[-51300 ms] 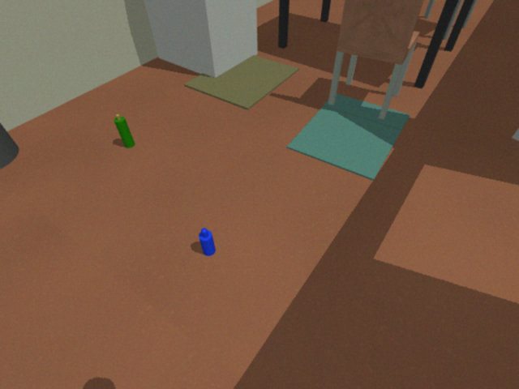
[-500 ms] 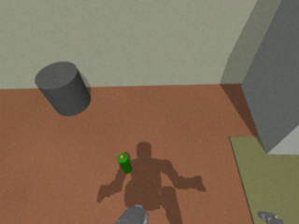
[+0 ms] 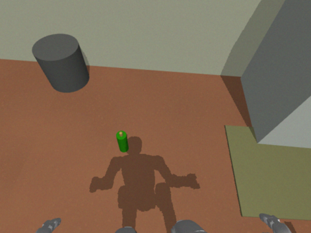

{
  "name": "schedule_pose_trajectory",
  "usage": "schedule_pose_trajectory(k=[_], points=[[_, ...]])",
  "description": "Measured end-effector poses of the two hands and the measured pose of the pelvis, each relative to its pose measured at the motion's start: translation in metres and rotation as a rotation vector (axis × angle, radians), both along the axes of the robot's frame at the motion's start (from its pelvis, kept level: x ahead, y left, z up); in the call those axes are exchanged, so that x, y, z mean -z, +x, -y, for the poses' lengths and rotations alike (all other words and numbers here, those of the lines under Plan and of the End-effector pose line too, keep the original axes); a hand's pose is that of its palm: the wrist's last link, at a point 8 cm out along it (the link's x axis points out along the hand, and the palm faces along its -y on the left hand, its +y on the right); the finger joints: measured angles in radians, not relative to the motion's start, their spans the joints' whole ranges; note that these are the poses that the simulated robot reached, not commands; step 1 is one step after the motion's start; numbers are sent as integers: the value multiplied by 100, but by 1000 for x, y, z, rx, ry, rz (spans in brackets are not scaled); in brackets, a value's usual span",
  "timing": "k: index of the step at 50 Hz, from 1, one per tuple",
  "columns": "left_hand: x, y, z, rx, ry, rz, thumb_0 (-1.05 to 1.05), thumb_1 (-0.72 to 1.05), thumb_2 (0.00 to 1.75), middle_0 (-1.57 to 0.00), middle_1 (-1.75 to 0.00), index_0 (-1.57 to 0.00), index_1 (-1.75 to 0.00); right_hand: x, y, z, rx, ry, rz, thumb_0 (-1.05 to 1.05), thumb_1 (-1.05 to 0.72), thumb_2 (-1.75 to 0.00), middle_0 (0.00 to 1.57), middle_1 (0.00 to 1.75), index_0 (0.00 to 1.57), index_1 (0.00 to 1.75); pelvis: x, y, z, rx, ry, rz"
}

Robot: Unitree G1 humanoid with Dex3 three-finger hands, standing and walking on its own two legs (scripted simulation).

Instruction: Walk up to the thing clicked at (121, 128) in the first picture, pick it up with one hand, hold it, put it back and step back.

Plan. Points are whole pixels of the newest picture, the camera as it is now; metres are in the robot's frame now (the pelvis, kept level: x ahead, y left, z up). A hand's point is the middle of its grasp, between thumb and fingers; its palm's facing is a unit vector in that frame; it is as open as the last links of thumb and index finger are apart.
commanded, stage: step back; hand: left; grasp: from the side
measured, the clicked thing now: (122, 140) +0.68 +0.21 -0.65
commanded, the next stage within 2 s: none
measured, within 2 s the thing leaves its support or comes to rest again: neither
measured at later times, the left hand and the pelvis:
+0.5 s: hand out of the picture -0.04 +0.24 -0.14, palm faces +0.04 -0.90 -0.43, open 7.4 cm; pelvis -0.16 -0.03 -0.02, yaw +4 degrees
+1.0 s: hand out of the picture -0.28 +0.20 -0.14, palm faces -0.01 -0.91 -0.42, open 7.3 cm; pelvis -0.32 -0.07 +0.00, yaw -1 degrees
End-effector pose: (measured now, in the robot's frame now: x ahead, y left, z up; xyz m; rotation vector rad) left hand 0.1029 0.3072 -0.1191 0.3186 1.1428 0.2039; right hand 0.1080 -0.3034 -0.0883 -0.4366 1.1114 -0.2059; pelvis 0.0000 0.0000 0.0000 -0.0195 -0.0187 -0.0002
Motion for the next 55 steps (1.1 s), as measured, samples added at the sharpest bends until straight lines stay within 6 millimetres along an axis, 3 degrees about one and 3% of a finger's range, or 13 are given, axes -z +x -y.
schedule_pose_trajectory(k=[7,13,20,25,30,37,43,49,55], points=[[5,-61,18,25,59,-56,1,91,90,-21,-30,-21,-30,23,-23,32,3,32,86,1,-90,-90,21,30,21,30,18,-51,24,46,5,20],[-19,-116,37,6,69,-70,1,91,90,-21,-30,-21,-30,31,-74,43,49,76,23,1,-90,-90,21,30,21,30,6,-82,36,40,51,17],[-32,-135,33,-1,110,8,1,90,90,-21,-30,-21,-30,39,-144,45,28,63,-89,1,-90,-90,21,30,21,30,3,-123,38,-19,49,-9],[-15,-154,24,-12,86,87,1,90,90,-21,-30,-21,-30,44,-182,35,-17,38,-128,1,-90,-90,21,30,21,30,17,-164,33,-76,34,11],[-2,-193,26,-26,39,52,1,91,90,-21,-30,-21,-30,29,-218,26,-25,38,-105,1,-90,-90,21,30,21,30,13,-198,31,-65,32,39],[-3,-260,36,-42,16,-8,1,91,90,-21,-30,-21,-30,7,-238,40,-35,13,-20,1,-90,-89,21,30,21,30,3,-242,42,-30,7,6],[3,-327,52,-6,64,-77,1,91,90,-21,-30,-21,-30,23,-257,65,-29,36,69,1,-90,-90,21,30,21,30,17,-292,60,23,0,20],[-17,-387,66,-33,76,-106,1,90,90,-21,-30,-21,-30,29,-312,71,24,88,9,1,-90,-90,21,30,21,30,5,-320,68,30,40,28],[-29,-403,53,-53,106,-46,1,90,90,-21,-30,-21,-30,39,-371,72,21,84,-94,1,-90,-90,21,30,21,30,4,-342,63,-29,37,11]])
